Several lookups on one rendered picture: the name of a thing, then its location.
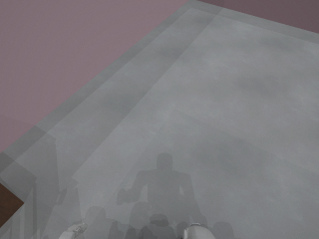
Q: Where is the cupboard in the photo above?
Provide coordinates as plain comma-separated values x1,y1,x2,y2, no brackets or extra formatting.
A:
0,183,24,228

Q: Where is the robot right thigh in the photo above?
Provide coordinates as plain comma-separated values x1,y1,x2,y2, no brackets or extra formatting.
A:
182,225,215,239

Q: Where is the right robot shin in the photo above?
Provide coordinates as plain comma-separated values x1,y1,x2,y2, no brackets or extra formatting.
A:
189,223,200,227

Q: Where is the left robot hand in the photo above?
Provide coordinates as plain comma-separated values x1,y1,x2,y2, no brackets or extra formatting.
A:
59,223,88,239

